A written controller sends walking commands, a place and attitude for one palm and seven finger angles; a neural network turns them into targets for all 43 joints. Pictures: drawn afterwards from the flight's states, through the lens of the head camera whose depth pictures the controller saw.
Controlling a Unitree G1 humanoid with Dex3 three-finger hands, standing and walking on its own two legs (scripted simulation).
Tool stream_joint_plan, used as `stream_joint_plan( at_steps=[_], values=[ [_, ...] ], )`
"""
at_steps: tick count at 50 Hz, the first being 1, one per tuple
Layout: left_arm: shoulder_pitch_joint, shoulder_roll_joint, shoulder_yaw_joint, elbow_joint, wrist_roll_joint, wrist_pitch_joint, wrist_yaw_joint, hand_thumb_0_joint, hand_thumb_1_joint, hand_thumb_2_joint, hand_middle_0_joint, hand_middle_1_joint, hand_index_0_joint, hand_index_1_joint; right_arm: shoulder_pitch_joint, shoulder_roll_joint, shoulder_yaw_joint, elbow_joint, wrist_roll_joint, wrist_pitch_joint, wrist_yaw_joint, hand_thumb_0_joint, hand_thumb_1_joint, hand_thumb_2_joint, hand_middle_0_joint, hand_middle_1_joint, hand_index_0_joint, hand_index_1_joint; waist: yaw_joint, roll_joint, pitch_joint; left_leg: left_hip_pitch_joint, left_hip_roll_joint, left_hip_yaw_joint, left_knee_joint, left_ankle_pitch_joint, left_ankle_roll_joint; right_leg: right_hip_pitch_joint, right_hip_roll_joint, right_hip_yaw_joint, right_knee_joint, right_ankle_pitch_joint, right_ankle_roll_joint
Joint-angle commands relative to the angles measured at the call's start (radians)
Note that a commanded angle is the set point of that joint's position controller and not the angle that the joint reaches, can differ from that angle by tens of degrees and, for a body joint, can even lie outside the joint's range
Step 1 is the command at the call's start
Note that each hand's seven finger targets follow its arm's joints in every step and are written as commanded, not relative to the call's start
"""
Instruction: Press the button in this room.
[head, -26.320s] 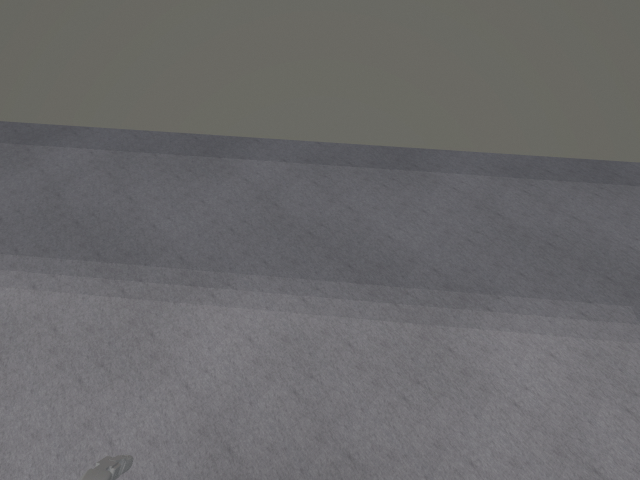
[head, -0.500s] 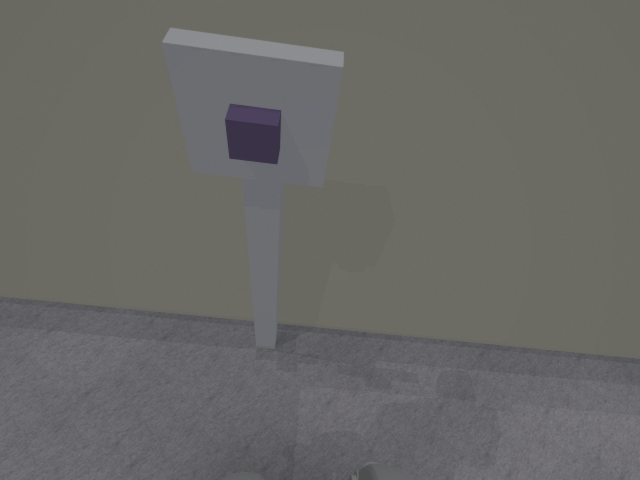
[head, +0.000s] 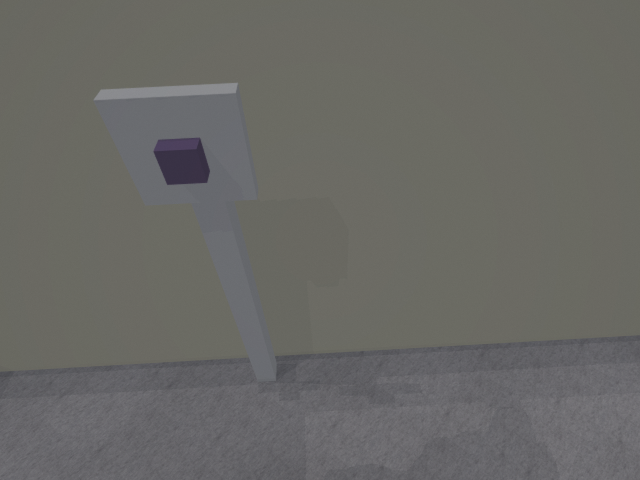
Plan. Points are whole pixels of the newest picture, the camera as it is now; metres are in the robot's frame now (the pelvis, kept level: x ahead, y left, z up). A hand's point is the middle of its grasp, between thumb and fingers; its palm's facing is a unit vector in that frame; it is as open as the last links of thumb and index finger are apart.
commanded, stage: come to a stop and stand still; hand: left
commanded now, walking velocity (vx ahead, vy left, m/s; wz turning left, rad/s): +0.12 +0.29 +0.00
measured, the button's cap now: (183, 160) +0.52 +0.22 +0.14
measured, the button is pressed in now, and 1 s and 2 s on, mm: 0 0 0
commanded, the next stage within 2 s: look again from close up in 0.92 s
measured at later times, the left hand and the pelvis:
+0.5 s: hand out of the picture -0.05 +0.13 -0.17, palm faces +0.13 -0.98 -0.15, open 7.4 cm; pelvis +0.03 +0.00 +0.00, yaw +2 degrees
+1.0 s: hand out of the picture +0.05 +0.21 -0.17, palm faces +0.02 -0.97 -0.23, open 7.4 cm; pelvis +0.03 +0.03 +0.01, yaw +1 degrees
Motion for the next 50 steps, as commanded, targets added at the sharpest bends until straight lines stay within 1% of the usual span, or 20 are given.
stream_joint_plan(
  at_steps=[1,2,3,4,6,9,11,15,18,20,21,22,24,25,27,29,30,32,39,50],
  values=[
    [0.094,0.191,0.029,-0.034,-0.007,-0.017,0.022,0.0,0.9,0.9,-0.2,-0.3,-0.2,-0.3,-0.065,-0.071,-0.013,-0.094,-0.005,-0.001,0.011,0.0,-0.9,-0.9,0.2,0.3,0.2,0.3,0.063,-0.254,0.21,-0.213,0.016,-0.088,0.224,-0.14,-0.006,-0.184,-0.337,0.412,-0.476,-0.436,-0.099],
    [0.084,0.165,0.028,-0.031,-0.008,-0.025,0.024,0.0,0.9,0.9,-0.2,-0.3,-0.2,-0.3,-0.035,-0.073,-0.012,-0.075,-0.008,0.003,0.012,0.0,-0.9,-0.9,0.2,0.3,0.2,0.3,0.049,-0.259,0.246,-0.21,0.014,-0.093,0.269,-0.09,-0.005,-0.193,-0.306,0.377,-0.461,-0.338,-0.091],
    [0.081,0.131,0.019,-0.03,-0.01,-0.031,0.024,0.0,0.9,0.9,-0.2,-0.3,-0.2,-0.3,0.011,-0.073,-0.014,-0.055,-0.008,0.002,0.016,0.0,-0.9,-0.9,0.2,0.3,0.2,0.3,0.03,-0.229,0.249,-0.207,0.018,-0.089,0.305,-0.046,-0.005,-0.174,-0.274,0.297,-0.425,-0.224,-0.088],
    [0.089,0.118,0.014,-0.029,-0.011,-0.032,0.023,0.0,0.9,0.9,-0.2,-0.3,-0.2,-0.3,0.039,-0.071,-0.017,-0.042,-0.008,0.0,0.021,0.0,-0.9,-0.9,0.2,0.3,0.2,0.3,0.026,-0.186,0.222,-0.213,0.011,-0.078,0.34,-0.017,-0.009,-0.13,-0.248,0.234,-0.392,-0.102,-0.08],
    [0.121,0.117,0.017,-0.034,-0.013,-0.04,0.021,0.0,0.9,0.9,-0.2,-0.3,-0.2,-0.3,0.059,-0.073,-0.017,-0.042,-0.005,0.001,0.024,0.0,-0.9,-0.9,0.2,0.3,0.2,0.3,0.03,-0.193,0.172,-0.239,0.008,-0.071,0.399,0.023,-0.027,-0.045,-0.223,0.15,-0.333,0.087,-0.065],
    [0.192,0.1,0.014,-0.018,-0.012,-0.044,0.024,0.0,0.9,0.9,-0.2,-0.3,-0.2,-0.3,0.02,-0.087,-0.02,-0.069,-0.001,0.006,0.02,0.0,-0.9,-0.9,0.2,0.3,0.2,0.3,0.051,-0.213,0.103,-0.264,0.003,-0.081,0.436,0.031,-0.043,0.051,-0.227,0.126,-0.27,0.336,-0.058],
    [0.213,0.094,0.013,-0.011,-0.009,-0.046,0.027,0.0,0.9,0.9,-0.2,-0.3,-0.2,-0.3,-0.012,-0.078,-0.014,-0.08,0.003,0.005,0.015,0.0,-0.9,-0.9,0.2,0.3,0.2,0.3,0.057,-0.209,0.071,-0.247,0.011,-0.079,0.408,0.002,-0.05,0.087,-0.233,0.126,-0.234,0.451,-0.078],
    [0.25,0.091,0.006,0.016,0.0,-0.048,0.028,0.0,0.9,0.9,-0.2,-0.3,-0.2,-0.3,-0.088,-0.066,-0.004,-0.097,0.01,-0.001,0.01,0.0,-0.9,-0.9,0.2,0.3,0.2,0.3,0.068,-0.218,0.06,-0.176,0.01,-0.058,0.294,-0.05,-0.044,0.082,-0.235,0.137,-0.193,0.576,-0.11],
    [0.242,0.11,0.011,0.031,0.006,-0.043,0.028,0.0,0.9,0.9,-0.2,-0.3,-0.2,-0.3,-0.125,-0.052,0.006,-0.1,0.016,-0.014,0.007,0.0,-0.9,-0.9,0.2,0.3,0.2,0.3,0.074,-0.216,0.059,-0.076,-0.003,-0.026,0.148,-0.078,-0.031,0.047,-0.235,0.141,-0.165,0.597,-0.134],
    [0.236,0.109,0.012,0.043,0.003,-0.042,0.029,0.0,0.9,0.9,-0.2,-0.3,-0.2,-0.3,-0.115,-0.046,0.013,-0.091,0.017,-0.026,0.002,0.0,-0.9,-0.9,0.2,0.3,0.2,0.3,0.061,-0.21,0.035,0.006,-0.017,-0.011,0.018,-0.015,-0.022,0.049,-0.205,0.126,-0.119,0.63,-0.119],
    [0.225,0.103,0.01,0.048,-0.002,-0.041,0.031,0.0,0.9,0.9,-0.2,-0.3,-0.2,-0.3,-0.095,-0.044,0.015,-0.079,0.017,-0.034,-0.002,0.0,-0.9,-0.9,0.2,0.3,0.2,0.3,0.048,-0.191,0.023,0.09,-0.019,-0.002,-0.08,0.082,-0.016,0.021,-0.183,0.112,-0.087,0.609,-0.097],
    [0.219,0.089,0.007,0.05,-0.007,-0.037,0.031,0.0,0.9,0.9,-0.2,-0.3,-0.2,-0.3,-0.07,-0.058,0.017,-0.065,0.016,-0.046,-0.007,0.0,-0.9,-0.9,0.2,0.3,0.2,0.3,0.035,-0.148,0.007,0.17,0.004,-0.019,-0.143,0.202,-0.005,-0.01,-0.147,0.091,-0.044,0.552,-0.068],
    [0.266,0.036,-0.006,0.059,-0.006,-0.032,0.033,0.0,0.9,0.9,-0.2,-0.3,-0.2,-0.3,-0.044,-0.124,0.005,-0.052,0.015,-0.063,-0.018,0.0,-0.9,-0.9,0.2,0.3,0.2,0.3,0.046,0.014,-0.076,0.344,0.142,-0.102,-0.028,0.611,0.057,-0.104,-0.08,0.056,-0.015,0.3,-0.023],
    [0.269,0.02,-0.007,0.061,-0.003,-0.027,0.038,0.0,0.9,0.9,-0.2,-0.3,-0.2,-0.3,-0.039,-0.132,0.001,-0.048,0.014,-0.058,-0.02,0.0,-0.9,-0.9,0.2,0.3,0.2,0.3,0.04,0.031,-0.058,0.341,0.172,-0.1,-0.017,0.637,0.078,-0.12,-0.066,0.048,-0.036,0.179,-0.015],
    [0.235,0.029,-0.012,0.073,-0.006,-0.02,0.035,0.0,0.9,0.9,-0.2,-0.3,-0.2,-0.3,-0.062,-0.112,0.013,-0.037,0.017,-0.057,-0.032,0.0,-0.9,-0.9,0.2,0.3,0.2,0.3,0.034,0.125,-0.045,0.309,0.152,-0.097,-0.037,0.716,0.09,-0.064,-0.064,0.009,-0.05,0.193,0.005],
    [0.221,0.044,-0.012,0.074,-0.01,-0.016,0.032,0.0,0.9,0.9,-0.2,-0.3,-0.2,-0.3,-0.091,-0.109,0.018,-0.042,0.019,-0.051,-0.034,0.0,-0.9,-0.9,0.2,0.3,0.2,0.3,0.043,0.123,0.003,0.251,0.13,-0.086,-0.059,0.651,0.076,-0.028,-0.062,0.02,-0.071,0.215,0.004],
    [0.223,0.046,-0.013,0.079,-0.007,-0.016,0.033,0.0,0.9,0.9,-0.2,-0.3,-0.2,-0.3,-0.1,-0.097,0.019,-0.043,0.018,-0.051,-0.035,0.0,-0.9,-0.9,0.2,0.3,0.2,0.3,0.04,0.078,0.024,0.239,0.113,-0.076,-0.048,0.628,0.065,-0.024,-0.071,0.025,-0.086,0.292,0.0],
    [0.216,0.052,-0.014,0.079,-0.007,-0.016,0.033,0.0,0.9,0.9,-0.2,-0.3,-0.2,-0.3,-0.096,-0.087,0.022,-0.045,0.018,-0.05,-0.037,0.0,-0.9,-0.9,0.2,0.3,0.2,0.3,0.036,0.041,0.039,0.224,0.096,-0.069,-0.059,0.566,0.052,-0.01,-0.08,0.029,-0.094,0.361,-0.004],
    [0.172,0.066,-0.013,0.051,-0.008,-0.017,0.032,0.0,0.9,0.9,-0.2,-0.3,-0.2,-0.3,-0.082,-0.087,0.021,-0.04,0.013,-0.056,-0.03,0.0,-0.9,-0.9,0.2,0.3,0.2,0.3,0.042,-0.046,0.025,0.204,0.088,-0.085,-0.109,0.464,0.049,0.028,-0.084,0.017,-0.111,0.323,0.001],
    [0.135,0.108,-0.013,0.03,-0.014,-0.017,0.028,0.0,0.9,0.9,-0.2,-0.3,-0.2,-0.3,-0.057,-0.103,0.033,-0.016,0.014,-0.061,-0.021,0.0,-0.9,-0.9,0.2,0.3,0.2,0.3,0.047,-0.023,0.037,0.181,0.079,-0.086,-0.159,0.399,0.044,0.067,-0.094,0.019,-0.147,0.283,-0.002]
  ],
)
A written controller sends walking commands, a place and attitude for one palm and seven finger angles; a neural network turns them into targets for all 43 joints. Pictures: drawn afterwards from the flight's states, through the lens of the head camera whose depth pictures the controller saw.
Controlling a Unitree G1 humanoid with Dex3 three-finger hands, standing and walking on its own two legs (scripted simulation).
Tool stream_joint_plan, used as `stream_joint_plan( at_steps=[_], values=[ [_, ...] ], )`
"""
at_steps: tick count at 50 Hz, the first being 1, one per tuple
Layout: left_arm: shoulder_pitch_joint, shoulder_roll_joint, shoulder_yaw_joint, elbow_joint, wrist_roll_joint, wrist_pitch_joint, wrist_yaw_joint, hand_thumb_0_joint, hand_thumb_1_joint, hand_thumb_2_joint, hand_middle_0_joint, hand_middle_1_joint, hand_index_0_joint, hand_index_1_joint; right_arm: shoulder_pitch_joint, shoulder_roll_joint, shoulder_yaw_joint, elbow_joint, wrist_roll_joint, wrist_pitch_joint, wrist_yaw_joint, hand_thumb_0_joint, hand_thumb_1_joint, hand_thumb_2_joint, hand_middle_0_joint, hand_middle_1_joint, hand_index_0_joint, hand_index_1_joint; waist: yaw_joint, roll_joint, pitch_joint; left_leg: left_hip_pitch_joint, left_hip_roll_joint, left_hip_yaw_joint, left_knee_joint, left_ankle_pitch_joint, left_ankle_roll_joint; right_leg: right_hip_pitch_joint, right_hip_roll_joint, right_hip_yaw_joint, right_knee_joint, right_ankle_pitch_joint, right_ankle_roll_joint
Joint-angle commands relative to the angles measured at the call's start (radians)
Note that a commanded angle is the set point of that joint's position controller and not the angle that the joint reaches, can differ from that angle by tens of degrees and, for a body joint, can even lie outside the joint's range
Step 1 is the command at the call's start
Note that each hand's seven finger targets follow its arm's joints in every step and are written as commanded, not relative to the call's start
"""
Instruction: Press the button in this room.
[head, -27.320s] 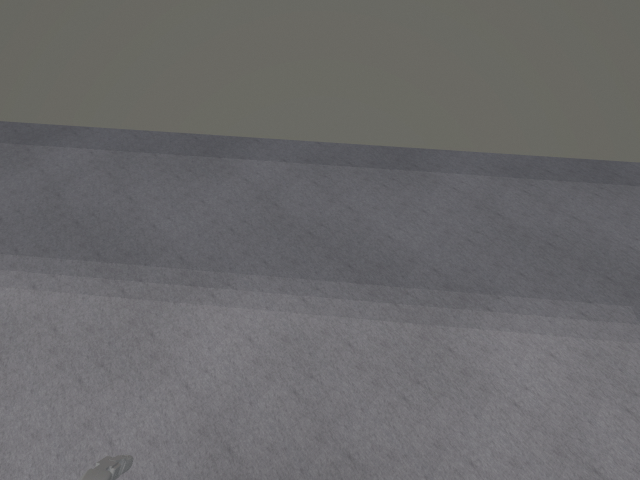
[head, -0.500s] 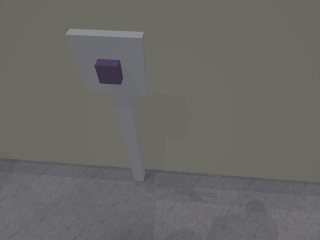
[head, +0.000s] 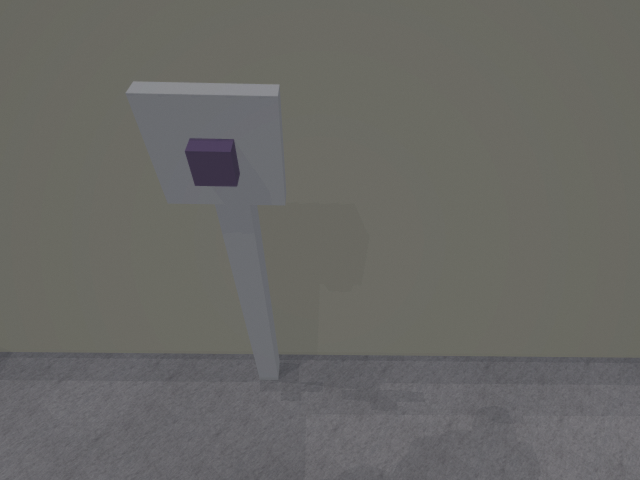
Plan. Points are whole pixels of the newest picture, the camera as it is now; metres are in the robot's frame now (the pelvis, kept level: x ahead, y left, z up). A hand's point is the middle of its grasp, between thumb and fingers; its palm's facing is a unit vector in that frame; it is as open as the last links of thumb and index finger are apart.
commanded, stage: look again from close up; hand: left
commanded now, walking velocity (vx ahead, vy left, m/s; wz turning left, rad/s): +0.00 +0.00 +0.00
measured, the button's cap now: (214, 161) +0.49 +0.18 +0.14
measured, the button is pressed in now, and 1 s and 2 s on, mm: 0 0 0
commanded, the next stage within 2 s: raise the hand and make a fist in 0.52 s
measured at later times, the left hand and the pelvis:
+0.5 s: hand out of the picture -0.03 +0.15 -0.18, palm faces -0.01 -0.98 -0.20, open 7.4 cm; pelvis -0.03 -0.02 -0.01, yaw -1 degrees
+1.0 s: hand (229, 473) +0.14 +0.11 -0.02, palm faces +0.03 -1.00 +0.03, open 5.7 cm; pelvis -0.04 -0.05 -0.05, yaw +1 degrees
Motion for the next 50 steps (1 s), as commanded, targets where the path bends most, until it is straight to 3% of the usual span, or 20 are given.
stream_joint_plan(
  at_steps=[1,2,5,8,18,30,31,32,33,34,35,36,37,39,41,43,44,46,49,50],
  values=[
    [0.129,0.093,0.005,-0.014,0.017,-0.03,0.042,0.0,0.9,0.9,-0.2,-0.3,-0.2,-0.3,0.002,-0.146,-0.004,-0.109,0.006,-0.029,0.012,0.0,-0.9,-0.9,0.2,0.3,0.2,0.3,0.011,0.011,0.071,-0.064,0.108,-0.088,0.147,0.518,-0.013,-0.147,-0.073,0.089,-0.021,0.522,-0.038],
    [0.088,0.129,0.018,-0.06,0.005,-0.032,0.034,0.0,0.9,0.9,-0.2,-0.3,-0.2,-0.3,0.067,-0.108,-0.004,-0.122,-0.004,-0.026,0.019,0.0,-0.9,-0.9,0.2,0.3,0.2,0.3,-0.021,0.048,0.015,-0.071,0.105,-0.104,0.103,0.276,-0.001,-0.11,-0.09,0.064,0.028,0.362,-0.073],
    [0.073,0.105,0.012,-0.076,-0.002,-0.023,0.011,0.0,0.9,0.9,-0.2,-0.3,-0.2,-0.3,0.081,-0.113,0.003,-0.126,-0.009,-0.024,0.021,0.0,-0.9,-0.9,0.2,0.3,0.2,0.3,-0.007,0.12,-0.035,-0.099,0.11,-0.128,0.049,0.191,0.024,-0.117,-0.024,0.036,0.059,0.069,-0.082],
    [0.085,0.082,0.005,-0.067,-0.005,-0.016,0.005,0.0,0.9,0.9,-0.2,-0.3,-0.2,-0.3,0.082,-0.117,0.003,-0.14,-0.005,-0.025,0.015,0.0,-0.9,-0.9,0.2,0.3,0.2,0.3,-0.006,0.07,-0.069,-0.078,0.115,-0.133,0.041,0.177,0.038,-0.127,-0.014,0.028,0.076,0.054,-0.075],
    [0.097,0.073,-0.001,-0.052,-0.002,-0.007,-0.002,0.0,0.9,0.9,-0.2,-0.3,-0.2,-0.3,0.084,-0.088,0.008,-0.123,-0.003,-0.015,0.016,0.0,-0.9,-0.9,0.2,0.3,0.2,0.3,-0.005,-0.032,0.071,-0.127,0.091,-0.103,-0.005,0.012,0.025,-0.227,-0.026,0.067,0.01,-0.035,-0.07],
    [0.123,0.078,0.004,-0.03,0.0,-0.019,-0.005,0.0,0.9,0.9,-0.2,-0.3,-0.2,-0.3,0.068,-0.081,0.01,-0.091,-0.001,-0.021,0.009,0.0,-0.9,-0.9,0.2,0.3,0.2,0.3,0.0,-0.004,0.01,-0.067,0.097,-0.071,0.021,0.135,0.01,-0.186,-0.04,0.084,-0.003,0.145,-0.073],
    [0.195,0.086,0.013,-0.008,0.011,-0.03,0.033,0.0,0.9,0.9,-0.2,-0.3,-0.2,-0.3,-0.027,-0.11,-0.001,-0.157,0.008,-0.022,0.015,0.0,-0.9,-0.9,0.2,0.3,0.2,0.3,0.031,-0.083,0.046,-0.158,0.111,-0.062,0.232,0.145,-0.022,-0.186,-0.105,0.175,-0.038,0.572,-0.049],
    [-0.536,0.283,0.092,-1.6,-0.201,-0.261,0.035,0.0,0.9,0.9,-0.228,-0.33,-0.228,-0.33,0.01,-0.267,-0.022,-0.481,0.051,-0.183,-0.033,0.0,-0.9,-0.9,0.2,0.3,0.2,0.3,-0.102,0.168,-0.482,0.142,0.0,-0.052,0.077,0.282,0.028,-0.084,-0.004,0.065,0.092,0.514,-0.074],
    [-0.102,0.241,0.124,-1.346,-0.112,-0.21,0.092,0.0,0.9,0.9,-0.255,-0.36,-0.255,-0.36,-0.068,-0.165,0.004,-0.413,0.037,-0.273,-0.07,0.0,-0.9,-0.9,0.2,0.3,0.2,0.3,0.009,0.337,-0.478,0.218,0.03,-0.045,0.052,0.421,0.035,-0.11,0.047,0.038,0.15,0.336,-0.087],
    [-0.057,0.155,0.086,-1.251,-0.135,-0.16,0.149,0.0,0.9,0.9,-0.282,-0.39,-0.282,-0.39,-0.071,-0.174,-0.019,-0.344,0.039,-0.291,-0.073,0.0,-0.9,-0.9,0.2,0.3,0.2,0.3,-0.026,0.284,-0.378,0.094,0.047,-0.053,0.078,0.344,0.002,-0.156,0.044,-0.01,0.133,0.219,-0.071],
    [0.244,-0.056,-0.027,-1.031,-0.137,-0.046,0.147,0.0,0.9,0.9,-0.31,-0.42,-0.31,-0.42,-0.047,-0.133,-0.023,-0.344,0.066,-0.285,-0.059,0.0,-0.9,-0.9,0.2,0.3,0.2,0.3,-0.029,0.195,-0.228,0.012,0.05,-0.067,0.077,0.295,0.013,-0.216,0.039,-0.021,0.124,0.195,-0.064],
    [0.12,-0.075,-0.061,-1.24,-0.178,-0.05,0.121,0.0,0.9,0.9,-0.337,-0.45,-0.337,-0.45,-0.064,-0.158,-0.024,-0.425,0.075,-0.298,-0.058,0.0,-0.9,-0.9,0.2,0.3,0.2,0.3,-0.031,0.163,-0.128,-0.042,0.041,-0.086,0.083,0.248,0.009,-0.228,0.035,-0.036,0.119,0.208,-0.056],
    [0.116,-0.025,-0.024,-1.288,-0.171,-0.092,0.105,0.0,0.9,0.9,-0.365,-0.48,-0.365,-0.48,-0.072,-0.184,-0.042,-0.44,0.065,-0.315,-0.066,0.0,-0.9,-0.9,0.2,0.3,0.2,0.3,-0.052,0.072,-0.119,-0.054,0.032,-0.076,0.116,0.208,0.014,-0.283,0.041,-0.037,0.104,0.19,-0.05],
    [0.226,-0.048,0.0,-1.166,-0.157,-0.171,0.072,0.0,0.9,0.9,-0.42,-0.54,-0.42,-0.54,-0.076,-0.194,-0.054,-0.494,0.033,-0.329,-0.062,0.0,-0.9,-0.9,0.2,0.3,0.2,0.3,-0.062,-0.107,-0.061,-0.165,0.007,-0.085,0.191,0.147,0.018,-0.395,0.055,-0.053,0.129,0.132,-0.036],
    [0.411,-0.099,0.035,-0.974,-0.178,-0.271,-0.015,0.0,0.9,0.9,-0.475,-0.6,-0.475,-0.6,-0.1,-0.183,-0.072,-0.531,0.02,-0.314,-0.04,0.0,-0.9,-0.9,0.2,0.3,0.2,0.3,0.0,-0.308,-0.013,-0.334,0.004,-0.096,0.252,0.082,-0.003,-0.478,0.062,-0.056,0.208,0.093,-0.025],
    [0.54,-0.068,0.103,-0.958,-0.222,-0.405,-0.136,0.0,0.9,0.9,-0.53,-0.66,-0.53,-0.66,-0.132,-0.183,-0.088,-0.574,0.018,-0.301,-0.014,0.0,-0.9,-0.9,0.2,0.3,0.2,0.3,0.051,-0.369,-0.077,-0.446,-0.002,-0.089,0.311,0.063,-0.019,-0.445,0.051,-0.022,0.283,0.176,-0.016],
    [0.592,-0.019,0.163,-0.938,-0.234,-0.453,-0.201,0.0,0.9,0.9,-0.558,-0.69,-0.558,-0.69,-0.14,-0.18,-0.097,-0.601,0.028,-0.292,0.005,0.0,-0.9,-0.9,0.2,0.3,0.2,0.3,0.085,-0.31,-0.114,-0.468,-0.013,-0.078,0.333,0.087,-0.028,-0.396,0.04,0.006,0.317,0.265,-0.022],
    [0.547,0.047,0.222,-0.974,-0.262,-0.53,-0.319,0.0,0.9,0.9,-0.613,-0.75,-0.613,-0.75,-0.17,-0.185,-0.102,-0.665,0.034,-0.279,0.021,0.0,-0.9,-0.9,0.2,0.3,0.2,0.3,0.074,-0.192,-0.205,-0.489,-0.026,-0.051,0.393,0.115,-0.032,-0.348,0.021,0.037,0.378,0.401,-0.023],
    [0.461,0.143,0.293,-1.212,-0.251,-0.527,-0.32,0.0,0.9,0.9,-0.695,-0.84,-0.695,-0.84,-0.175,-0.166,-0.099,-0.734,0.031,-0.244,0.015,0.0,-0.9,-0.9,0.2,0.3,0.2,0.3,0.093,0.069,-0.313,-0.442,-0.03,-0.018,0.422,0.127,-0.012,-0.34,0.017,0.06,0.401,0.349,-0.037],
    [0.38,0.127,0.268,-1.331,-0.262,-0.531,-0.302,0.0,0.9,0.9,-0.723,-0.87,-0.723,-0.87,-0.183,-0.158,-0.091,-0.767,0.029,-0.236,0.011,0.0,-0.9,-0.9,0.2,0.3,0.2,0.3,0.071,0.102,-0.341,-0.415,-0.028,-0.018,0.428,0.121,-0.004,-0.362,0.024,0.059,0.404,0.308,-0.037]
  ],
)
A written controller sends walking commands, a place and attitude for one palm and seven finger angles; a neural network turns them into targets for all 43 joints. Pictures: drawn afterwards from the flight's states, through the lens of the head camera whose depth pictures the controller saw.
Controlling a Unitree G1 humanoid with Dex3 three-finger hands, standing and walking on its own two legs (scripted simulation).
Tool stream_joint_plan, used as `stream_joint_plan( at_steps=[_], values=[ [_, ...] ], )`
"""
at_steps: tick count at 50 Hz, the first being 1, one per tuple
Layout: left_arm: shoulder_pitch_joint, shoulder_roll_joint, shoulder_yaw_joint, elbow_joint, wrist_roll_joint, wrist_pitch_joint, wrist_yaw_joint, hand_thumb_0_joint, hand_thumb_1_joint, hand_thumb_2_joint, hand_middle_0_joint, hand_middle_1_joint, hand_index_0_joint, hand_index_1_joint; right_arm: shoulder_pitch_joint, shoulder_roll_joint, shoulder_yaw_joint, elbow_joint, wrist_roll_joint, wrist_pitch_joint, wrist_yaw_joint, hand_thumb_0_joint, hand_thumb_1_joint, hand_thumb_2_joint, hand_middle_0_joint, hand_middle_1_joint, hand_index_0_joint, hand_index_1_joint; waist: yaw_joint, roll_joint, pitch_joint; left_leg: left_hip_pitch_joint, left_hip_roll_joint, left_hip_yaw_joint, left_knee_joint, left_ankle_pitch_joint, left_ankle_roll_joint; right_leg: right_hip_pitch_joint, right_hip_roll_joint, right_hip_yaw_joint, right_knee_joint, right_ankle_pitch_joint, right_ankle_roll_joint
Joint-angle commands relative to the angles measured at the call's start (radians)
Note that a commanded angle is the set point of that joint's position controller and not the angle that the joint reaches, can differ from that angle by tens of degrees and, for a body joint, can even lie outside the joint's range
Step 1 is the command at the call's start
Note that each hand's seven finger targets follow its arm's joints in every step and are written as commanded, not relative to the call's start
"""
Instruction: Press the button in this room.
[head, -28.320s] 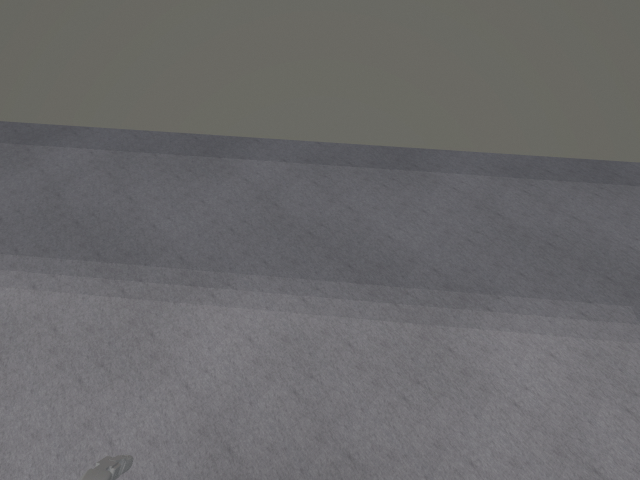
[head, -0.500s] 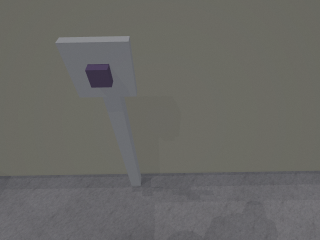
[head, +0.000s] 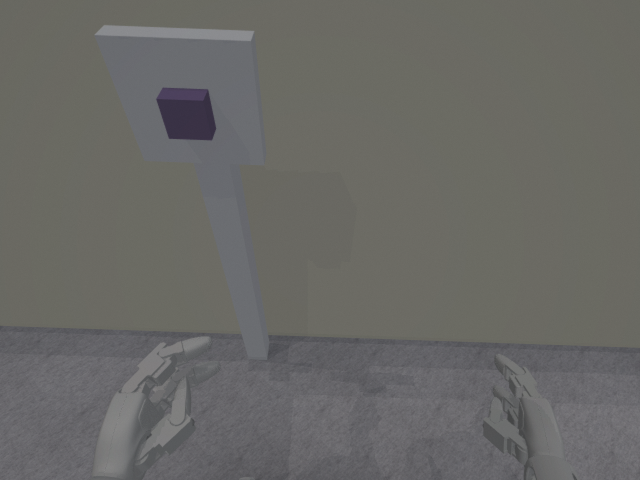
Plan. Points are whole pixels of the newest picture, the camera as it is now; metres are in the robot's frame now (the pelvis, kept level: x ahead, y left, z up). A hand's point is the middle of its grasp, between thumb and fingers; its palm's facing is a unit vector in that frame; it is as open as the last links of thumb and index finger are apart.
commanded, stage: raise the hand and make a fist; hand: left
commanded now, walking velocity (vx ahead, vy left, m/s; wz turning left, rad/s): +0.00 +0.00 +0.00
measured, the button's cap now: (188, 113) +0.53 +0.22 +0.18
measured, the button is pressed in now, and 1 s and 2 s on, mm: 0 0 0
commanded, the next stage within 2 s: aim a knuckle at the button in 1.62 s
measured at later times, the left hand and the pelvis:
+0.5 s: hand (120, 400) +0.19 +0.22 +0.08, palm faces +0.11 -0.99 -0.06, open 3.1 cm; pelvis -0.01 +0.02 +0.00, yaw +0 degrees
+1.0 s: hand (81, 344) +0.21 +0.24 +0.14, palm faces +0.06 -1.00 -0.07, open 3.1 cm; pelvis +0.00 +0.04 +0.02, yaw +1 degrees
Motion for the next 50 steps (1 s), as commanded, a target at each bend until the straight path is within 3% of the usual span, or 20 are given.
stream_joint_plan(
  at_steps=[1,3,4,5,7,9,12,15,17,19,23,27,29,34,35,38,39,42,44,50],
  values=[
    [0.105,0.197,0.18,-0.369,-0.051,-0.078,0.025,0.0,0.9,0.9,-0.75,-0.9,-0.75,-0.9,-0.035,-0.074,-0.024,-0.209,0.005,-0.008,-0.012,0.0,-0.9,-0.9,0.2,0.3,0.2,0.3,0.05,0.146,-0.188,0.075,-0.079,0.022,0.011,0.244,0.062,0.099,-0.003,0.086,-0.103,0.47,0.038],
    [-0.037,0.184,0.152,-0.508,-0.056,-0.139,0.069,0.0,0.9,0.9,-0.805,-0.96,-0.805,-0.96,0.006,-0.067,-0.014,-0.193,-0.005,-0.012,-0.022,0.0,-0.9,-0.9,0.2,0.3,0.2,0.3,-0.002,0.18,-0.189,0.099,-0.066,-0.005,0.051,0.248,0.073,0.023,0.01,0.086,-0.101,0.439,0.037],
    [-0.13,0.185,0.127,-0.565,-0.057,-0.17,0.077,0.0,0.9,0.9,-0.832,-0.99,-0.832,-0.99,0.026,-0.073,-0.006,-0.181,-0.01,-0.013,-0.03,0.0,-0.9,-0.9,0.2,0.3,0.2,0.3,-0.041,0.124,-0.165,0.082,-0.058,-0.027,0.075,0.227,0.078,-0.027,0.019,0.086,-0.096,0.403,0.042],
    [-0.14,0.175,0.114,-0.548,-0.055,-0.195,0.074,0.0,0.9,0.9,-0.86,-1.02,-0.86,-1.02,0.032,-0.077,-0.007,-0.164,-0.009,-0.019,-0.038,0.0,-0.9,-0.9,0.2,0.3,0.2,0.3,-0.053,0.119,-0.153,0.067,-0.054,-0.035,0.092,0.198,0.079,-0.068,0.024,0.093,-0.101,0.344,0.038],
    [-0.178,0.139,0.037,-0.509,-0.065,-0.23,0.028,0.0,0.9,0.9,-0.915,-1.08,-0.915,-1.08,0.04,-0.093,0.008,-0.148,-0.003,-0.046,-0.044,0.0,-0.9,-0.9,0.2,0.3,0.2,0.3,-0.093,0.097,-0.087,0.032,-0.047,-0.054,0.118,0.128,0.083,-0.147,0.032,0.093,-0.112,0.23,0.034],
    [-0.206,0.119,-0.03,-0.453,-0.083,-0.204,-0.042,0.0,0.9,0.9,-0.97,-1.14,-0.97,-1.14,0.034,-0.112,0.023,-0.151,0.008,-0.068,-0.051,0.0,-0.9,-0.9,0.2,0.3,0.2,0.3,-0.117,0.056,-0.052,0.01,-0.04,-0.069,0.123,0.074,0.088,-0.163,0.034,0.108,-0.138,0.145,0.034],
    [-0.073,0.194,0.039,-0.33,-0.085,-0.03,-0.105,0.0,0.9,0.9,-1.053,-1.23,-1.053,-1.23,0.028,-0.131,0.02,-0.17,0.03,-0.065,-0.063,0.0,-0.9,-0.9,0.2,0.3,0.2,0.3,-0.062,0.004,-0.096,-0.004,-0.048,-0.063,0.071,0.053,0.085,-0.068,0.013,0.146,-0.212,0.085,0.044],
    [0.048,0.242,0.15,-0.294,-0.103,0.173,-0.092,0.0,0.9,0.9,-1.135,-1.32,-1.135,-1.32,-0.016,-0.109,0.022,-0.213,0.045,-0.034,-0.07,0.0,-0.9,-0.9,0.2,0.3,0.2,0.3,0.023,-0.017,-0.154,0.017,-0.063,-0.051,0.009,0.087,0.082,0.065,-0.014,0.153,-0.241,0.109,0.059],
    [0.053,0.256,0.225,-0.38,-0.13,0.239,-0.03,0.0,0.9,0.9,-1.19,-1.38,-1.19,-1.38,-0.045,-0.082,0.025,-0.23,0.041,-0.012,-0.079,0.0,-0.9,-0.9,0.2,0.3,0.2,0.3,0.057,-0.032,-0.161,0.041,-0.064,-0.047,-0.034,0.112,0.075,0.125,-0.018,0.129,-0.239,0.149,0.065],
    [0.053,0.232,0.247,-0.433,-0.142,0.234,0.054,0.0,0.9,0.9,-1.245,-1.44,-1.245,-1.44,-0.055,-0.06,0.034,-0.227,0.034,-0.003,-0.079,0.0,-0.9,-0.9,0.2,0.3,0.2,0.3,0.072,-0.031,-0.104,0.063,-0.054,-0.057,-0.075,0.138,0.071,0.121,0.01,0.069,-0.22,0.184,0.049],
    [0.001,0.212,0.198,-0.542,-0.091,0.12,0.142,0.0,0.9,0.9,-1.3,-1.5,-1.3,-1.5,0.023,-0.069,0.032,-0.2,0.023,-0.027,-0.059,0.0,-0.9,-0.9,0.2,0.3,0.2,0.3,0.033,0.054,-0.072,0.126,-0.045,-0.049,-0.105,0.166,0.07,0.05,0.045,0.012,-0.194,0.217,0.035],
    [-0.059,0.179,0.078,-0.524,-0.066,0.065,0.084,0.0,0.9,0.9,-1.3,-1.5,-1.3,-1.5,0.052,-0.105,0.039,-0.179,0.022,-0.068,-0.05,0.0,-0.9,-0.9,0.2,0.3,0.2,0.3,-0.025,0.094,-0.052,0.154,-0.043,-0.056,-0.106,0.107,0.074,0.002,0.043,0.016,-0.216,0.158,0.034],
    [-0.069,0.179,0.065,-0.471,-0.081,0.094,0.039,0.0,0.9,0.9,-1.3,-1.5,-1.3,-1.5,0.048,-0.118,0.041,-0.17,0.033,-0.083,-0.055,0.0,-0.9,-0.9,0.2,0.3,0.2,0.3,-0.037,0.045,-0.021,0.14,-0.044,-0.065,-0.118,0.057,0.075,0.004,0.042,0.026,-0.252,0.1,0.036],
    [-0.112,0.293,0.197,-0.531,-0.093,0.175,0.042,0.0,0.9,0.9,-1.3,-1.5,-1.3,-1.5,0.036,-0.123,0.044,-0.174,0.039,-0.101,-0.07,0.0,-0.9,-0.9,0.2,0.3,0.2,0.3,0.013,0.09,-0.108,0.21,-0.047,-0.072,-0.176,0.077,0.075,0.095,0.04,0.011,-0.269,0.123,0.029],
    [-0.114,0.276,0.199,-0.565,-0.095,0.183,0.055,0.0,0.9,0.9,-1.3,-1.5,-1.3,-1.5,0.032,-0.114,0.048,-0.184,0.041,-0.102,-0.069,0.0,-0.9,-0.9,0.2,0.3,0.2,0.3,0.019,0.106,-0.115,0.235,-0.045,-0.072,-0.189,0.103,0.073,0.106,0.042,-0.002,-0.264,0.158,0.027],
    [-0.133,0.262,0.215,-0.6,-0.106,0.202,0.092,0.0,0.9,0.9,-1.3,-1.5,-1.3,-1.5,0.031,-0.104,0.057,-0.181,0.038,-0.1,-0.064,0.0,-0.9,-0.9,0.2,0.3,0.2,0.3,0.023,0.134,-0.097,0.269,-0.042,-0.073,-0.21,0.154,0.066,0.125,0.052,-0.024,-0.264,0.224,0.023],
    [-0.148,0.265,0.216,-0.586,-0.107,0.212,0.095,0.0,0.9,0.9,-1.3,-1.5,-1.3,-1.5,0.03,-0.106,0.062,-0.18,0.036,-0.098,-0.06,0.0,-0.9,-0.9,0.2,0.3,0.2,0.3,0.024,0.098,-0.078,0.261,-0.04,-0.08,-0.218,0.163,0.065,0.143,0.056,-0.027,-0.269,0.233,0.022],
    [-0.175,0.234,0.167,-0.561,-0.099,0.258,0.078,0.0,0.9,0.9,-1.3,-1.5,-1.3,-1.5,0.031,-0.114,0.07,-0.179,0.039,-0.096,-0.054,0.0,-0.9,-0.9,0.2,0.3,0.2,0.3,0.01,0.132,-0.03,0.285,-0.04,-0.077,-0.232,0.185,0.063,0.136,0.057,-0.03,-0.287,0.277,0.023],
    [-0.18,0.225,0.143,-0.502,-0.094,0.314,0.054,0.0,0.9,0.9,-1.3,-1.5,-1.3,-1.5,0.03,-0.12,0.075,-0.178,0.041,-0.09,-0.054,0.0,-0.9,-0.9,0.2,0.3,0.2,0.3,0.006,0.087,0.009,0.279,-0.04,-0.079,-0.246,0.176,0.066,0.148,0.059,-0.027,-0.31,0.281,0.025],
    [-0.291,0.315,0.229,-0.562,-0.107,0.409,0.019,0.0,0.9,0.9,-1.3,-1.5,-1.3,-1.5,0.018,-0.124,0.086,-0.192,0.041,-0.076,-0.069,0.0,-0.9,-0.9,0.2,0.3,0.2,0.3,0.026,0.071,-0.057,0.354,-0.049,-0.07,-0.271,0.252,0.072,0.22,0.053,-0.02,-0.348,0.367,0.028]
  ],
)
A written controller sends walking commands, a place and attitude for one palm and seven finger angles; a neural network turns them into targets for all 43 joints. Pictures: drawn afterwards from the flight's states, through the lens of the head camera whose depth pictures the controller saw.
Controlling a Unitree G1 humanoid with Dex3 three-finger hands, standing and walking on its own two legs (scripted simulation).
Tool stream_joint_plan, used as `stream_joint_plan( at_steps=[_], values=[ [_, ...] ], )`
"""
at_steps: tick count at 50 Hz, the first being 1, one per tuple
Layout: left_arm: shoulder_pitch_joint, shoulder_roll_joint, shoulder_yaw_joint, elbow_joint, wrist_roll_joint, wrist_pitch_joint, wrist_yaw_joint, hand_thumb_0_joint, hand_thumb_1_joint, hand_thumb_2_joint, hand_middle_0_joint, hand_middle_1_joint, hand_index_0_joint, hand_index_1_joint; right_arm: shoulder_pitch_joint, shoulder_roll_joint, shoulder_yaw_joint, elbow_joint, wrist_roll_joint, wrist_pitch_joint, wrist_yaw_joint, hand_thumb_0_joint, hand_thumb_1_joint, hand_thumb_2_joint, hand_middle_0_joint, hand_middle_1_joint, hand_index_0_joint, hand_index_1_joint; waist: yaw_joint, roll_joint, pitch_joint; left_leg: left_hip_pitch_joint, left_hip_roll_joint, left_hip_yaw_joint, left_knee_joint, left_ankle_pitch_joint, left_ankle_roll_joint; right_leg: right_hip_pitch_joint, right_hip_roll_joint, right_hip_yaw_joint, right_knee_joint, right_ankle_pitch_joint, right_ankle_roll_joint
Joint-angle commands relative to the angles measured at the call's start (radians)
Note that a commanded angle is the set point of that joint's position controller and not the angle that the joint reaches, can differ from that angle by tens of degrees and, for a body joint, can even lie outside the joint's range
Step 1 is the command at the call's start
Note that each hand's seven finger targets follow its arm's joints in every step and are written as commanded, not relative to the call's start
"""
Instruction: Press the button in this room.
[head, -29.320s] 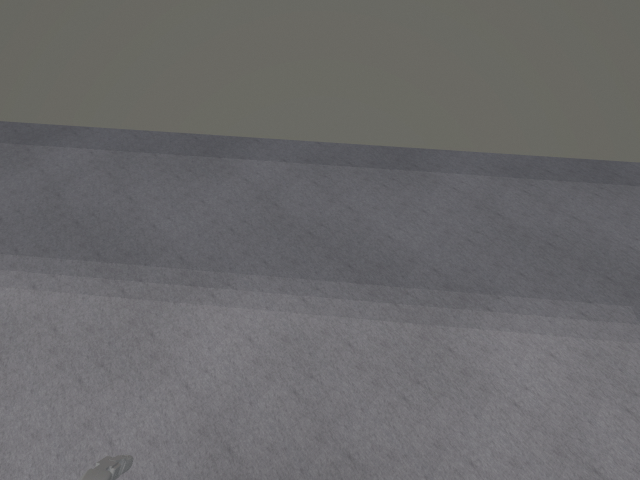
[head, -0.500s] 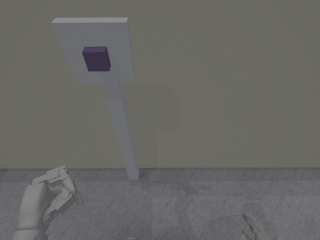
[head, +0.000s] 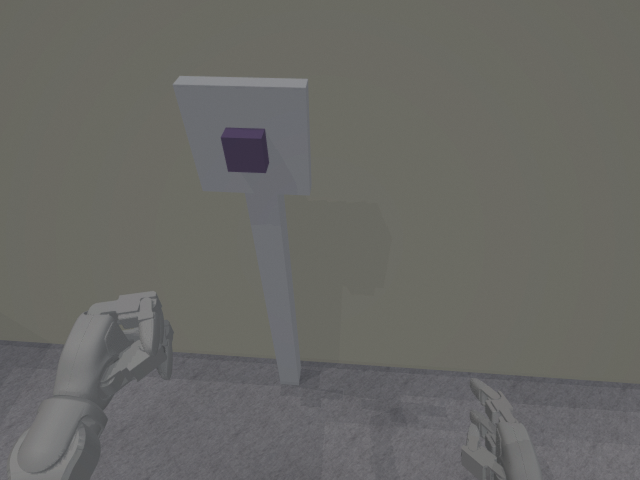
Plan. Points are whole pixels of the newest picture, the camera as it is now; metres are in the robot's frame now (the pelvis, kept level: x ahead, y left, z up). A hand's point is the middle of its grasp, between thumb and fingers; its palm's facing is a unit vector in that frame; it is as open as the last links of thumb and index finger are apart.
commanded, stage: raise the hand and make a fist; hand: left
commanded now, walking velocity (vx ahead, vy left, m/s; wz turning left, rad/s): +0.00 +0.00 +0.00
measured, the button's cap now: (246, 149) +0.54 +0.17 +0.16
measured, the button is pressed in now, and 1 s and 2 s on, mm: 0 0 0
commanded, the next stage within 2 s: aim a knuckle at the button in 0.62 s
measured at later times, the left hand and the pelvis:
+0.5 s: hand (166, 326) +0.23 +0.18 +0.14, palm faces +0.06 -1.00 -0.06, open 3.1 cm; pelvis +0.00 -0.03 +0.01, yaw +0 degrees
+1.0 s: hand (192, 287) +0.28 +0.17 +0.15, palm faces +0.03 -1.00 -0.06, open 3.1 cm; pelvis +0.00 -0.03 +0.01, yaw +0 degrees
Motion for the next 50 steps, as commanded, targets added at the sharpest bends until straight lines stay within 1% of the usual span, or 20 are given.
stream_joint_plan(
  at_steps=[1,7,9,11,14,16,20,23,24,25,28,30,33,34,36,39,42,44,48,50],
  values=[
    [-0.191,0.193,0.137,-0.249,-0.028,-0.014,-0.005,0.0,0.9,0.9,-1.3,-1.5,-1.3,-1.5,-0.082,-0.133,-0.048,-0.154,0.007,-0.052,-0.023,0.0,-0.9,-0.9,0.2,0.3,0.2,0.3,-0.011,-0.018,-0.102,0.182,-0.027,-0.059,-0.156,0.221,0.017,-0.013,0.059,-0.003,-0.117,0.265,-0.024],
    [-0.298,0.194,0.156,-0.227,-0.05,-0.023,-0.008,0.0,0.9,0.9,-1.3,-1.5,-1.3,-1.5,-0.102,-0.126,-0.037,-0.124,0.01,-0.066,-0.024,0.0,-0.9,-0.9,0.2,0.3,0.2,0.3,-0.014,0.043,-0.093,0.24,-0.031,-0.054,-0.177,0.23,0.014,0.004,0.059,0.003,-0.157,0.271,-0.027],
    [-0.296,0.191,0.149,-0.174,-0.058,0.004,-0.029,0.0,0.9,0.9,-1.3,-1.5,-1.3,-1.5,-0.108,-0.134,-0.037,-0.115,0.012,-0.07,-0.028,0.0,-0.9,-0.9,0.2,0.3,0.2,0.3,-0.011,0.0,-0.081,0.233,-0.033,-0.05,-0.179,0.234,0.019,0.023,0.059,0.008,-0.174,0.294,-0.025],
    [-0.315,0.203,0.148,-0.146,-0.06,0.041,-0.048,0.0,0.9,0.9,-1.3,-1.5,-1.3,-1.5,-0.115,-0.138,-0.037,-0.116,0.019,-0.068,-0.033,0.0,-0.9,-0.9,0.2,0.3,0.2,0.3,-0.007,0.008,-0.075,0.235,-0.036,-0.047,-0.191,0.225,0.02,0.032,0.053,0.012,-0.185,0.297,-0.022],
    [-0.228,0.178,0.145,-0.062,-0.068,0.103,-0.068,0.0,0.9,0.9,-1.3,-1.5,-1.3,-1.5,-0.124,-0.141,-0.038,-0.124,0.024,-0.061,-0.035,0.0,-0.9,-0.9,0.2,0.3,0.2,0.3,0.005,-0.062,-0.035,0.208,-0.041,-0.041,-0.197,0.212,0.023,0.035,0.051,0.018,-0.208,0.29,-0.017],
    [-0.231,0.192,0.163,-0.097,-0.072,0.115,-0.067,0.0,0.9,0.9,-1.3,-1.5,-1.3,-1.5,-0.13,-0.14,-0.041,-0.135,0.024,-0.055,-0.034,0.0,-0.9,-0.9,0.2,0.3,0.2,0.3,0.007,-0.079,-0.052,0.217,-0.044,-0.033,-0.198,0.224,0.025,0.043,0.044,0.022,-0.21,0.307,-0.01],
    [-0.296,0.234,0.207,-0.193,-0.064,0.067,-0.026,0.0,0.9,0.9,-1.3,-1.5,-1.3,-1.5,-0.134,-0.132,-0.044,-0.141,0.014,-0.057,-0.029,0.0,-0.9,-0.9,0.2,0.3,0.2,0.3,0.008,-0.057,-0.08,0.237,-0.045,-0.025,-0.195,0.233,0.025,0.049,0.041,0.036,-0.212,0.298,-0.008],
    [-0.319,0.227,0.201,-0.238,-0.049,-0.005,0.005,0.0,0.9,0.9,-1.3,-1.5,-1.3,-1.5,-0.119,-0.121,-0.043,-0.129,0.01,-0.073,-0.023,0.0,-0.9,-0.9,0.2,0.3,0.2,0.3,0.0,0.011,-0.089,0.265,-0.045,-0.021,-0.199,0.227,0.021,0.042,0.044,0.035,-0.207,0.282,-0.013],
    [-0.322,0.225,0.193,-0.241,-0.044,-0.022,0.01,0.0,0.9,0.9,-1.3,-1.5,-1.3,-1.5,-0.117,-0.122,-0.044,-0.121,0.008,-0.077,-0.021,0.0,-0.9,-0.9,0.2,0.3,0.2,0.3,-0.003,-0.006,-0.084,0.261,-0.042,-0.02,-0.194,0.228,0.022,0.045,0.046,0.04,-0.212,0.283,-0.012],
    [-0.319,0.215,0.18,-0.226,-0.039,-0.03,0.01,0.0,0.9,0.9,-1.3,-1.5,-1.3,-1.5,-0.118,-0.122,-0.044,-0.117,0.01,-0.08,-0.02,0.0,-0.9,-0.9,0.2,0.3,0.2,0.3,-0.006,0.022,-0.072,0.26,-0.042,-0.019,-0.197,0.219,0.022,0.039,0.043,0.041,-0.213,0.277,-0.013],
    [-0.298,0.187,0.144,-0.162,-0.038,-0.021,-0.009,0.0,0.9,0.9,-1.3,-1.5,-1.3,-1.5,-0.116,-0.128,-0.046,-0.106,0.015,-0.084,-0.026,0.0,-0.9,-0.9,0.2,0.3,0.2,0.3,-0.013,0.029,-0.031,0.25,-0.044,-0.015,-0.203,0.181,0.02,0.022,0.041,0.043,-0.229,0.249,-0.01],
    [-0.278,0.181,0.133,-0.114,-0.044,0.008,-0.027,0.0,0.9,0.9,-1.3,-1.5,-1.3,-1.5,-0.118,-0.134,-0.047,-0.107,0.019,-0.082,-0.031,0.0,-0.9,-0.9,0.2,0.3,0.2,0.3,-0.011,-0.031,-0.002,0.225,-0.044,-0.017,-0.205,0.165,0.023,0.023,0.038,0.052,-0.243,0.233,-0.005],
    [-0.272,0.207,0.161,-0.108,-0.054,0.041,-0.04,0.0,0.9,0.9,-1.3,-1.5,-1.3,-1.5,-0.128,-0.137,-0.047,-0.118,0.02,-0.078,-0.038,0.0,-0.9,-0.9,0.2,0.3,0.2,0.3,-0.001,-0.06,-0.014,0.22,-0.047,-0.02,-0.207,0.161,0.026,0.032,0.032,0.062,-0.25,0.222,0.001],
    [-0.262,0.211,0.167,-0.099,-0.056,0.045,-0.039,0.0,0.9,0.9,-1.3,-1.5,-1.3,-1.5,-0.128,-0.137,-0.046,-0.115,0.019,-0.077,-0.037,0.0,-0.9,-0.9,0.2,0.3,0.2,0.3,-0.001,-0.099,-0.013,0.212,-0.046,-0.02,-0.204,0.166,0.027,0.037,0.034,0.066,-0.256,0.219,0.004],
    [-0.289,0.218,0.183,-0.127,-0.06,0.037,-0.034,0.0,0.9,0.9,-1.3,-1.5,-1.3,-1.5,-0.136,-0.132,-0.045,-0.122,0.019,-0.079,-0.039,0.0,-0.9,-0.9,0.2,0.3,0.2,0.3,0.002,-0.079,-0.033,0.223,-0.048,-0.019,-0.203,0.165,0.027,0.039,0.028,0.072,-0.254,0.208,0.006],
    [-0.453,0.2,0.149,-0.136,-0.053,-0.003,-0.012,0.0,0.9,0.9,-1.3,-1.5,-1.3,-1.5,-0.132,-0.127,-0.042,-0.096,0.016,-0.089,-0.041,0.0,-0.9,-0.9,0.2,0.3,0.2,0.3,-0.025,-0.054,-0.024,0.244,-0.045,-0.02,-0.199,0.154,0.026,0.008,0.036,0.07,-0.253,0.188,0.005],
    [-0.503,0.204,0.146,-0.062,-0.042,-0.03,-0.005,0.0,0.9,0.9,-1.3,-1.5,-1.3,-1.5,-0.12,-0.13,-0.046,-0.073,0.015,-0.095,-0.044,0.0,-0.9,-0.9,0.2,0.3,0.2,0.3,-0.032,-0.027,-0.035,0.259,-0.046,-0.021,-0.201,0.15,0.026,-0.003,0.036,0.066,-0.243,0.192,0.001],
    [-0.554,0.187,0.109,0.002,-0.031,-0.032,-0.009,0.0,0.9,0.9,-1.3,-1.5,-1.3,-1.5,-0.115,-0.134,-0.044,-0.061,0.017,-0.091,-0.046,0.0,-0.9,-0.9,0.2,0.3,0.2,0.3,-0.043,-0.05,-0.018,0.245,-0.046,-0.021,-0.196,0.142,0.027,-0.012,0.036,0.074,-0.248,0.184,0.001],
    [-0.596,0.201,0.107,0.096,-0.017,-0.002,-0.022,0.0,0.9,0.9,-1.3,-1.5,-1.3,-1.5,-0.117,-0.14,-0.047,-0.067,0.019,-0.075,-0.05,0.0,-0.9,-0.9,0.2,0.3,0.2,0.3,-0.03,-0.036,-0.066,0.246,-0.049,-0.018,-0.197,0.179,0.027,0.02,0.029,0.068,-0.225,0.251,-0.003],
    [-0.615,0.211,0.122,0.132,-0.019,0.011,-0.019,0.0,0.9,0.9,-1.3,-1.5,-1.3,-1.5,-0.118,-0.14,-0.047,-0.071,0.017,-0.066,-0.047,0.0,-0.9,-0.9,0.2,0.3,0.2,0.3,-0.023,-0.064,-0.089,0.234,-0.049,-0.021,-0.196,0.2,0.027,0.042,0.027,0.072,-0.22,0.281,-0.002]
  ],
)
